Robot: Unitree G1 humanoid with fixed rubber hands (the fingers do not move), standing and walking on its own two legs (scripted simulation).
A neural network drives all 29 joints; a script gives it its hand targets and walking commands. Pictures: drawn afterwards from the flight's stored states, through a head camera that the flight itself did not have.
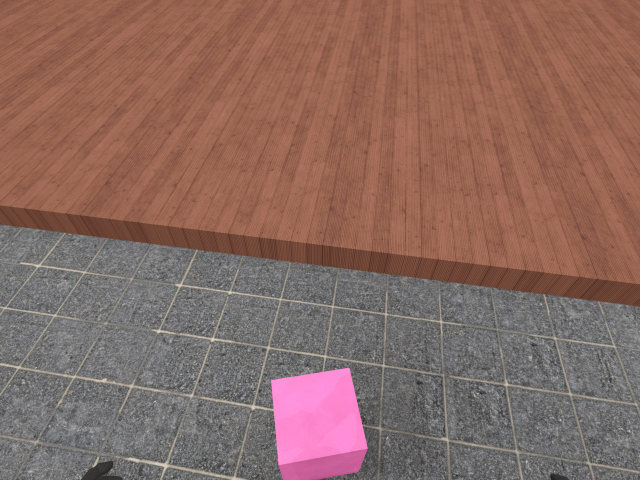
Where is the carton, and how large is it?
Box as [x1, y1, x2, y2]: [271, 368, 367, 479]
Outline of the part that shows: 349,368 271,380 278,463 283,479 318,479 358,471 367,447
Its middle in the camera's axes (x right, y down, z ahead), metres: -0.01 +0.51 +1.06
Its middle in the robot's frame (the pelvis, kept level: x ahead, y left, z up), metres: +0.37 +0.02 -0.66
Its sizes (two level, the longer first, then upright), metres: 0.210 0.200 0.250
